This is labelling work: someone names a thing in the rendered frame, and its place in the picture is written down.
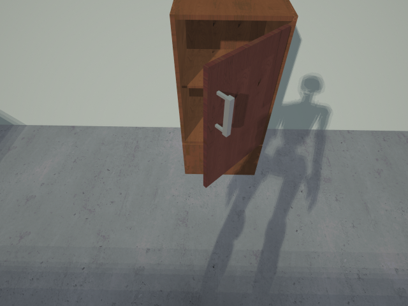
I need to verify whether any handle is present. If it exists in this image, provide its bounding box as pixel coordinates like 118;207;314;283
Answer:
215;91;235;137

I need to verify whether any cupboard door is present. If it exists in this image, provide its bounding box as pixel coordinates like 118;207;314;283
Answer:
203;24;291;188

